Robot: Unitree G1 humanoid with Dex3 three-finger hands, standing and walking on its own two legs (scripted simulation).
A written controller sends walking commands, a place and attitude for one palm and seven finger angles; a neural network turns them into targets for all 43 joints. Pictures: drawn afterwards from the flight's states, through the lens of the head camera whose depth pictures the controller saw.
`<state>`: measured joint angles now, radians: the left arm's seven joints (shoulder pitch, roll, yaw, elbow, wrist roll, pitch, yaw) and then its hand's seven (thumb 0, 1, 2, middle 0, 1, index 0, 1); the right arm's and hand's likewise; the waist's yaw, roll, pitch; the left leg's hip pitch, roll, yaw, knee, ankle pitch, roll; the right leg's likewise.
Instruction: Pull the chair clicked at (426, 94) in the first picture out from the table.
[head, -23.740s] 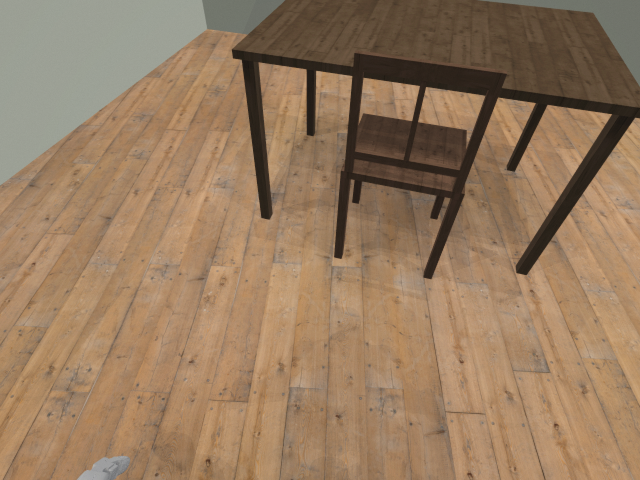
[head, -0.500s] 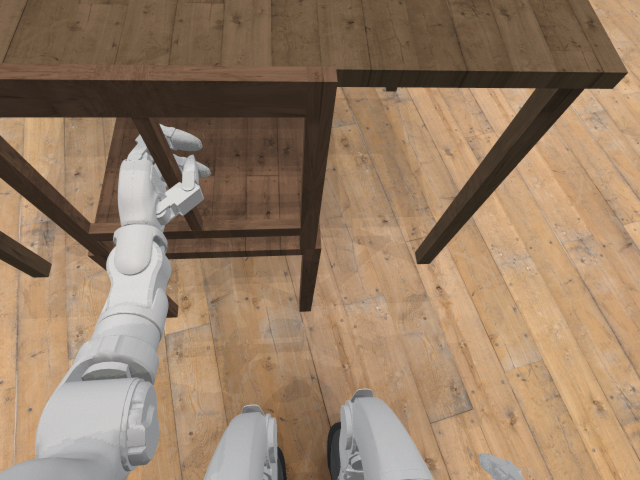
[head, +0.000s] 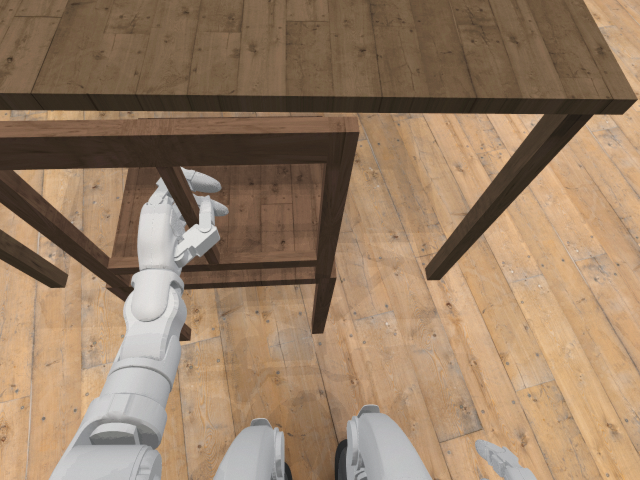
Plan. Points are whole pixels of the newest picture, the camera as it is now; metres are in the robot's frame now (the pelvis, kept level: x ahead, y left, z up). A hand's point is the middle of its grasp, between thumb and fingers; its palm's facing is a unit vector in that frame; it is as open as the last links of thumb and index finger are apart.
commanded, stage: hook a spindle and tug to test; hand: left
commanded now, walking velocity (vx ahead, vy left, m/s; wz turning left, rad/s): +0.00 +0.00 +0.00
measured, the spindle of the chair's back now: (195, 220) +0.44 +0.16 +0.00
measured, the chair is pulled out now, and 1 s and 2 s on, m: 0.03 0.13 0.26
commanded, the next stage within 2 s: step backward, pulling the chair out in 0.04 s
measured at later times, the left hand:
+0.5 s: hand (208, 240) +0.39 +0.13 +0.03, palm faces +0.00 -0.99 -0.14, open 4.9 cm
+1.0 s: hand (218, 301) +0.32 +0.11 +0.03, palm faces +0.06 -0.99 -0.16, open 4.9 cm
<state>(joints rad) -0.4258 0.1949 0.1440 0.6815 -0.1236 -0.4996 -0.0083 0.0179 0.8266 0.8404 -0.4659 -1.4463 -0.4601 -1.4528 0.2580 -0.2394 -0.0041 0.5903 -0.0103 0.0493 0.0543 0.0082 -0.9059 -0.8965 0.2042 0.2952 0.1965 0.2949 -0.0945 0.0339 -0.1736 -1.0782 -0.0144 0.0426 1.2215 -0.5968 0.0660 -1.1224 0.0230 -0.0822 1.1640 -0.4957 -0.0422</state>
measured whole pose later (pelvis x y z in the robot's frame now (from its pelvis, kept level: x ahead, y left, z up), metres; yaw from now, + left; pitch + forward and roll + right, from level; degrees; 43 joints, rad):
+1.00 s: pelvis -0.04 -0.02 +0.09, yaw +0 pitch +6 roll +1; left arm -0.47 0.16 0.06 1.06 -0.09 -0.25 0.09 0.03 0.76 0.83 -0.38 -1.16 -0.49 -1.45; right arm 0.24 -0.23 0.00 0.74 0.06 0.04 -0.10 0.01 -0.90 -0.90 0.21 0.30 0.20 0.30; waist -0.05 0.03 0.08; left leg -0.46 -0.02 0.03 0.69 -0.41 0.00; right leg -0.50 0.04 -0.05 0.58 -0.19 -0.07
